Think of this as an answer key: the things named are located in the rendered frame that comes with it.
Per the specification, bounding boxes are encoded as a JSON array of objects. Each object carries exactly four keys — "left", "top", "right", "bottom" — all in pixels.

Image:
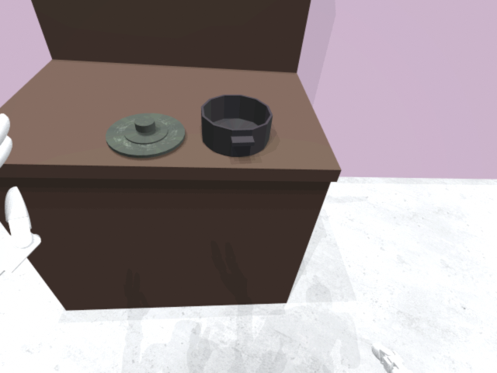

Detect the table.
[{"left": 0, "top": 0, "right": 341, "bottom": 311}]

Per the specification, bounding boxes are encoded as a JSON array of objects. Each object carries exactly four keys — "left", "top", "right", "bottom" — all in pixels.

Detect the lid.
[{"left": 106, "top": 113, "right": 185, "bottom": 158}]

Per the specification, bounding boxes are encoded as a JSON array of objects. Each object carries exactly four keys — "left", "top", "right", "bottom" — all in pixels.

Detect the knob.
[{"left": 134, "top": 116, "right": 155, "bottom": 133}]

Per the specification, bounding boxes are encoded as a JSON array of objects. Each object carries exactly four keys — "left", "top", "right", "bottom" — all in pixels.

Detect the left robot hand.
[{"left": 0, "top": 113, "right": 41, "bottom": 276}]

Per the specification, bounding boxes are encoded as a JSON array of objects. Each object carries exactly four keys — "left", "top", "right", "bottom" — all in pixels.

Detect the pot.
[{"left": 201, "top": 95, "right": 273, "bottom": 157}]

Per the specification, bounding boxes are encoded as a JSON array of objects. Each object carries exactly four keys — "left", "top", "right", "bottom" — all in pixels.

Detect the right robot hand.
[{"left": 371, "top": 343, "right": 412, "bottom": 373}]

